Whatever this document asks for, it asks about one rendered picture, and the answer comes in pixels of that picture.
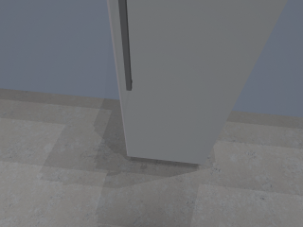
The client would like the fridge door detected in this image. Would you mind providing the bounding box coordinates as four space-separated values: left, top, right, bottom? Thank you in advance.
109 0 288 165

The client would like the handle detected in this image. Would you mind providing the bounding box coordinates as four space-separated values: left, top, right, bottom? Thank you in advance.
118 0 133 91

